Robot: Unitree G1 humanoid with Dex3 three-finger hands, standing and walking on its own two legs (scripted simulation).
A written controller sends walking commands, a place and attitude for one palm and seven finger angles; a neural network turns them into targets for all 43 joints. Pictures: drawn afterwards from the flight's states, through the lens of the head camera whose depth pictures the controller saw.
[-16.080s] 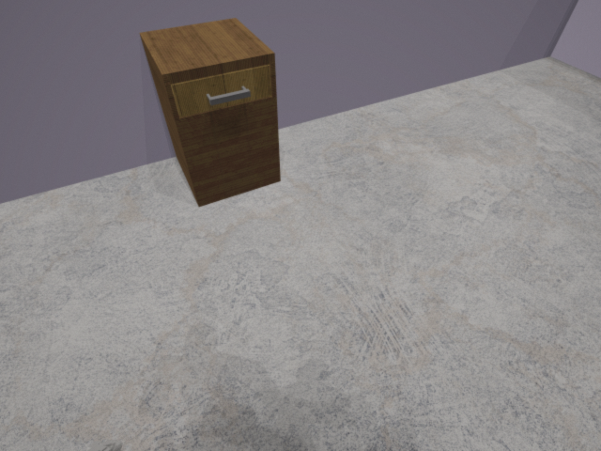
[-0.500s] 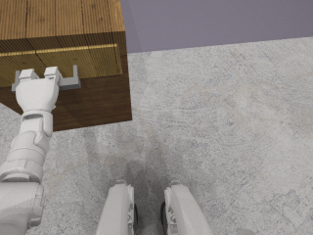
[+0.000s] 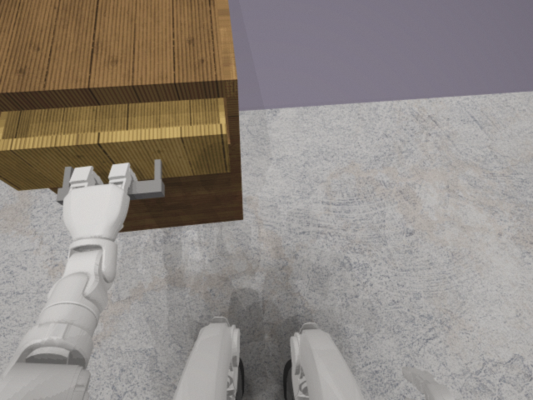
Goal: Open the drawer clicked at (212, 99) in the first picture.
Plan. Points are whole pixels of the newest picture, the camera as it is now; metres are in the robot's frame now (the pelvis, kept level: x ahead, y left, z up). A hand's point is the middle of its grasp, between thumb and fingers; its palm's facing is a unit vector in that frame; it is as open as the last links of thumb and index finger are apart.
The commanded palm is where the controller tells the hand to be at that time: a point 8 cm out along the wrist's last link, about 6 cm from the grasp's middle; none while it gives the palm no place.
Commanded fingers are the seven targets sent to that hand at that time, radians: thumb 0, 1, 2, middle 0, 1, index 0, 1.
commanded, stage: pull the drawer open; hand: left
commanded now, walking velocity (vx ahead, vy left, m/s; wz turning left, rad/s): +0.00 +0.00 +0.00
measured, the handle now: (113, 181) +0.44 +0.28 -0.07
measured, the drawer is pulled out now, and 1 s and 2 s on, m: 0.07 0.18 0.30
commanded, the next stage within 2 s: none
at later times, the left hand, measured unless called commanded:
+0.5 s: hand (111, 255) +0.32 +0.26 -0.09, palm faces -0.05 -0.06 -1.00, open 6.0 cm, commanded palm +0.29 +0.24 -0.04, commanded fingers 0.00 0.90 0.90 -0.40 -1.35 -0.40 -1.35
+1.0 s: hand (110, 289) +0.27 +0.25 -0.09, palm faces -0.06 -0.07 -1.00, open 6.0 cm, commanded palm +0.24 +0.24 -0.04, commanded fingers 0.00 0.90 0.90 -0.40 -1.35 -0.40 -1.35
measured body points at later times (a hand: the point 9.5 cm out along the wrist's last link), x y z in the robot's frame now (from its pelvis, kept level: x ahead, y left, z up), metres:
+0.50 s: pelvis +0.00 +0.00 +0.00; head +0.14 +0.01 +0.43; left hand +0.32 +0.26 -0.03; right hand +0.14 -0.26 -0.13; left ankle +0.02 +0.08 -0.59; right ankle +0.01 -0.11 -0.59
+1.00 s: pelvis +0.00 +0.00 +0.00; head +0.13 +0.01 +0.43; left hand +0.27 +0.25 -0.03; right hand +0.18 -0.24 -0.12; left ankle +0.02 +0.08 -0.59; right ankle +0.01 -0.11 -0.59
